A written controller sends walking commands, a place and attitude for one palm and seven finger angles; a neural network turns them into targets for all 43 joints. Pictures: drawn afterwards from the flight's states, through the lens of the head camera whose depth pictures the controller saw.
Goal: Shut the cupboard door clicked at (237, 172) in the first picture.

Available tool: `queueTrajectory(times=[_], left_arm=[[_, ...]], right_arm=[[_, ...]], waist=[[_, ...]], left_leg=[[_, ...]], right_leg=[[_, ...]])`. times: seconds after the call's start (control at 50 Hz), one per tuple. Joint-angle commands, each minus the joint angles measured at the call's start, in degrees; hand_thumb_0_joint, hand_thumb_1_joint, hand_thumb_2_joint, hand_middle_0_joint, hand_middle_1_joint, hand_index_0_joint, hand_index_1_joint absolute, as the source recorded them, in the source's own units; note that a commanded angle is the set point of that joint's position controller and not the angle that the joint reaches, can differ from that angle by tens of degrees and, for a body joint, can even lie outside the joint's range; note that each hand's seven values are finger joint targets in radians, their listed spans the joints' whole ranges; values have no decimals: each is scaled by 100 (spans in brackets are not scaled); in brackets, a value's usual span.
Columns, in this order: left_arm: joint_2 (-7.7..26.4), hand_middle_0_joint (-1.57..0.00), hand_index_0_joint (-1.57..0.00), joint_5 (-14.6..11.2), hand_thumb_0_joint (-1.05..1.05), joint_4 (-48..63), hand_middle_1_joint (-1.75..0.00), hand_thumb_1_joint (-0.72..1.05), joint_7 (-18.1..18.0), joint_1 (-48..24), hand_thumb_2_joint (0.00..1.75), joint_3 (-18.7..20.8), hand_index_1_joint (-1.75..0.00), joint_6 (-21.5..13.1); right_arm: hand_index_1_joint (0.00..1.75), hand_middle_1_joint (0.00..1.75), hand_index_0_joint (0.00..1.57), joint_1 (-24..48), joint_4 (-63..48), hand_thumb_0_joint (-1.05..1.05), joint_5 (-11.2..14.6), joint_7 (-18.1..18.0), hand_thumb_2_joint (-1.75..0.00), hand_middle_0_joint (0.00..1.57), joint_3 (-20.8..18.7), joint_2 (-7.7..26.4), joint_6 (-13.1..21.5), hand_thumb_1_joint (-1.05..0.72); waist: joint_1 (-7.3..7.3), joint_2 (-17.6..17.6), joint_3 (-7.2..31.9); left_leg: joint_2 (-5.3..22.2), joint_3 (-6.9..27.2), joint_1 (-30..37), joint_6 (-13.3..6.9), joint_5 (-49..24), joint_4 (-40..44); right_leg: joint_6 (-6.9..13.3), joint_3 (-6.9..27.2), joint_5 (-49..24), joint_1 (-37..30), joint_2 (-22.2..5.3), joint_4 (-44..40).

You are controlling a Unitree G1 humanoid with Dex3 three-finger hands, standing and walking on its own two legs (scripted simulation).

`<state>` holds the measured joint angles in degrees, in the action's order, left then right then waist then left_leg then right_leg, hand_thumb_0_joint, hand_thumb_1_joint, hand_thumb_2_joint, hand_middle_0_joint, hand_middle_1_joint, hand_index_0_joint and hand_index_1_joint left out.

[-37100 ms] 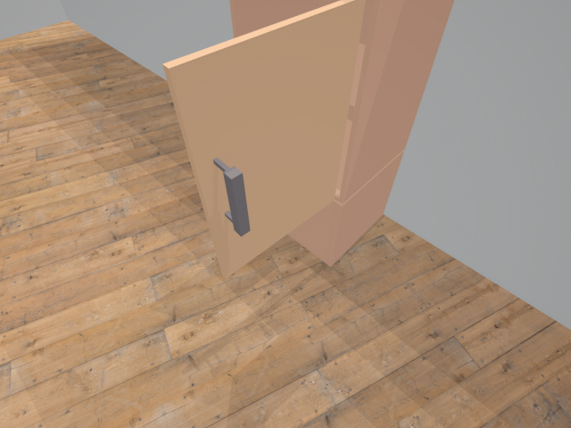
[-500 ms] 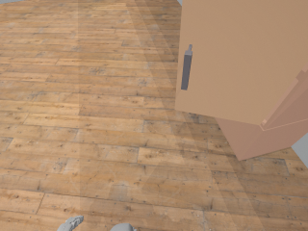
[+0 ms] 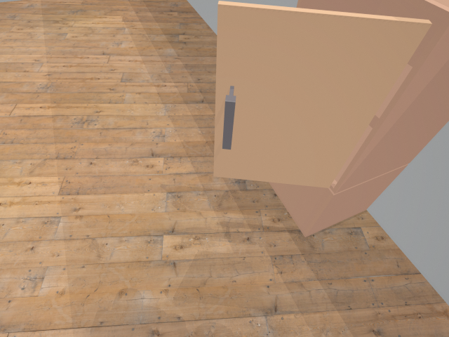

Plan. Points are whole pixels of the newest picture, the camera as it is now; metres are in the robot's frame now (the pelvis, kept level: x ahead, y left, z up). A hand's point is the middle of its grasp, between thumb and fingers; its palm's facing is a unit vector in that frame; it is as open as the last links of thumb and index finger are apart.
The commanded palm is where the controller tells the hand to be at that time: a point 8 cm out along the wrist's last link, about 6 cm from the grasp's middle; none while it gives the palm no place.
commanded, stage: take the last steps up to it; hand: left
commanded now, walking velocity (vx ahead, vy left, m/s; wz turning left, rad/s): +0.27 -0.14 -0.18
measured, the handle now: (229, 118) +0.65 +0.02 -0.03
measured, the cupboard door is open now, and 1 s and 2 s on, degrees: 61 61 61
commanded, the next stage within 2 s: come to a stop and stand still in 0.44 s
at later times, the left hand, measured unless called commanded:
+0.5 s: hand out of the picture +0.14 +0.13 -0.20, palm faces -0.05 -0.99 -0.13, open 7.4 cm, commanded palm none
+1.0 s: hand (190, 265) +0.29 +0.09 -0.17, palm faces -0.01 -0.98 -0.21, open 7.4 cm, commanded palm none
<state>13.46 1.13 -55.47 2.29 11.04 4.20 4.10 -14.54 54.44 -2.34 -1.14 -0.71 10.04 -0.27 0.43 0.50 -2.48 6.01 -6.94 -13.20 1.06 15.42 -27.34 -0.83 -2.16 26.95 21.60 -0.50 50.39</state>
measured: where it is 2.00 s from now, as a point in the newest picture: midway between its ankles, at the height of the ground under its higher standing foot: outside the picture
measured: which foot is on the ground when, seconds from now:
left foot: down 0.00-0.12, up 0.14-0.40, down 0.42-0.74, up 0.76-1.00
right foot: up 0.00-0.10, down 0.12-0.42, up 0.44-0.70, down 0.72-1.00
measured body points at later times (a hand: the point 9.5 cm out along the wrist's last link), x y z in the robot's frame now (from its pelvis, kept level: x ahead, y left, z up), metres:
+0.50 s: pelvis +0.13 -0.05 -0.02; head +0.16 -0.02 +0.43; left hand +0.14 +0.18 -0.19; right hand +0.18 -0.30 -0.15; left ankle +0.18 +0.05 -0.74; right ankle +0.02 -0.14 -0.69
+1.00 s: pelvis +0.19 -0.09 +0.00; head +0.24 -0.09 +0.44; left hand +0.29 +0.14 -0.15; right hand +0.25 -0.35 -0.15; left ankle +0.18 +0.03 -0.70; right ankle +0.22 -0.23 -0.74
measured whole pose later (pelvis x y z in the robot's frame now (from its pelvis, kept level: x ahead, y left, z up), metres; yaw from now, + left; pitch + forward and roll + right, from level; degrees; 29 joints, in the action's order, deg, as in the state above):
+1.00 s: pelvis +0.19 -0.09 +0.00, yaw -3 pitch +1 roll +1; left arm 10.0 1.6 -55.3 -1.6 7.0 2.8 1.3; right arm -8.4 55.9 -0.2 -0.7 -3.6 12.7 -3.3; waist -0.5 1.6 -5.6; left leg -0.6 -2.2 -22.0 3.3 27.1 -48.4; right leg -1.4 -2.9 11.6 17.4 -5.1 28.5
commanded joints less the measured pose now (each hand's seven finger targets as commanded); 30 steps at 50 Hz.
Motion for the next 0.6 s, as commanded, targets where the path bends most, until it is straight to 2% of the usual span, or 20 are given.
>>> queueTrajectory(times=[0.0,0.04,0.06,0.08,0.1,0.12,0.14,0.18,0.2,0.24,0.3,0.34,0.36,0.38,0.4,0.42,0.44,0.48,0.54,0.58], left_arm=[[229,-20,-20,32,0,519,-30,90,97,-389,90,9,-30,-248],[333,-20,-20,45,0,260,-30,90,103,186,90,64,-30,-287],[576,-20,-20,58,0,143,-30,90,69,531,90,134,-30,-336],[1109,-20,-20,94,0,9,-30,90,-27,938,90,227,-30,-399],[1376,-20,-20,37,0,-55,-30,90,-91,1227,90,271,-30,-376],[1179,-20,-20,35,0,-74,-30,90,-161,1125,90,236,-30,-423],[996,-20,-20,31,0,-76,-30,90,-192,910,90,188,-30,-457],[660,-20,-20,43,0,-7,-30,90,-233,425,90,81,-30,-510],[632,-20,-20,49,0,31,-30,90,-230,339,90,51,-30,-555],[658,-20,-20,37,0,-57,-30,90,-228,389,90,24,-30,-609],[735,-20,-20,41,0,-207,-30,90,-227,496,90,38,-30,-610],[695,-20,-20,-12,0,-265,-30,90,-220,424,90,39,-30,-579],[631,-20,-20,-48,0,-292,-30,90,-225,368,90,25,-30,-573],[391,-20,-20,-45,0,-243,-30,90,-212,531,90,-7,-30,-545],[137,-20,-20,-97,0,-140,-30,90,-178,761,90,-69,-30,-523],[306,-20,-20,-13,0,18,-30,90,-176,481,90,-85,-30,-510],[327,-20,-20,31,0,24,-30,90,-172,181,90,-48,-30,-477],[267,-20,-20,42,0,16,-30,90,-98,95,90,-19,-30,-461],[-43,-20,-20,13,0,-51,-30,90,-84,272,90,-60,-30,-362],[-189,-20,-20,-12,0,-81,-30,90,-151,304,90,-124,-30,-354]], right_arm=[[30,30,20,-400,-80,0,-16,-72,-90,20,-443,1511,88,-90],[30,30,20,-204,-36,0,27,-54,-90,20,-458,1486,74,-90],[30,30,20,-137,-55,0,63,-31,-90,20,-426,1320,89,-90],[30,30,20,40,-198,0,126,14,-90,20,-325,848,100,-90],[30,30,20,674,-506,0,97,27,-90,20,-272,819,77,-90],[30,30,20,812,-490,0,103,-2,-90,20,-305,905,75,-90],[30,30,20,759,-389,0,95,-2,-90,20,-322,924,94,-90],[30,30,20,386,-179,0,55,64,-90,20,-326,806,100,-90],[30,30,20,248,-130,0,49,91,-90,20,-290,726,99,-90],[30,30,20,231,-138,0,58,124,-90,20,-252,583,87,-90],[30,30,20,197,-148,0,72,126,-90,20,-213,524,155,-90],[30,30,20,-119,-34,0,67,74,-90,20,-202,585,201,-90],[30,30,20,-529,133,0,44,45,-90,20,-225,692,244,-90],[30,30,20,-1115,309,0,-2,11,-90,20,-317,1083,298,-90],[30,30,20,-1604,380,0,-86,-54,-90,20,-427,1694,302,-90],[30,30,20,-1663,365,0,-45,-109,-90,20,-421,1788,235,-90],[30,30,20,-1387,331,0,-16,-142,-90,20,-386,1645,217,-90],[30,30,20,-718,93,0,2,-136,-90,20,-276,1172,262,-90],[30,30,20,-341,83,0,11,-119,-90,20,-256,1044,278,-90],[30,30,20,-123,99,0,40,-127,-90,20,-208,924,221,-90]], waist=[[238,-1101,278],[-52,-829,375],[-240,-256,377],[-477,1238,302],[-752,1466,45],[-623,1237,-142],[-481,1261,-328],[-109,789,-207],[-14,648,-58],[21,530,-59],[17,537,66],[185,502,112],[388,340,281],[538,-615,610],[621,-1912,936],[686,-1604,780],[581,-1407,389],[277,-981,-136],[36,-874,149],[-38,-831,145]], left_leg=[[1396,1124,382,-742,112,1046],[1121,702,-199,-456,533,478],[782,339,-904,-238,872,-109],[13,-405,-2181,95,1679,-1485],[-214,-24,-2681,111,2303,-2738],[-99,443,-2945,65,1855,-3381],[7,550,-3049,77,1618,-3645],[132,463,-2482,126,1087,-3461],[94,348,-2229,166,906,-3194],[20,149,-1907,207,637,-2535],[-121,-56,-1466,150,446,-1418],[-243,-186,-745,94,-166,-686],[-284,-162,44,59,-659,-152],[348,829,1161,-183,-1181,189],[1870,2687,2082,-897,-1460,688],[2373,3291,1713,-1260,-1039,1118],[2250,3111,1138,-1220,-860,1209],[1864,2323,296,-1087,-470,1447],[1336,942,141,-871,-1633,1213],[1041,446,-57,-786,-2752,785]], right_leg=[[50,-256,-208,-171,36,-1321],[98,-442,-1064,-1286,183,-2413],[232,-42,-885,-2097,-89,-2989],[765,1684,-110,-2873,-1339,-3764],[1325,2598,69,-2399,-2025,-4158],[1551,2748,-139,-2184,-1947,-4139],[1614,2587,-414,-2011,-1847,-4084],[1448,1424,-1353,-1683,-1479,-3782],[1365,1085,-1890,-1607,-1340,-3703],[1311,825,-2499,-1482,-1257,-3683],[1257,756,-2989,-1753,-1174,-3418],[1065,601,-3133,-1629,-966,-3017],[917,469,-3312,-1355,-822,-2389],[637,249,-2428,-539,-411,-1259],[325,-297,-38,708,207,251],[325,186,936,1039,221,1355],[301,440,537,1386,-52,1920],[191,439,-111,1285,-364,1858],[50,142,-434,525,-408,382],[-11,-139,-749,-169,-217,-735]])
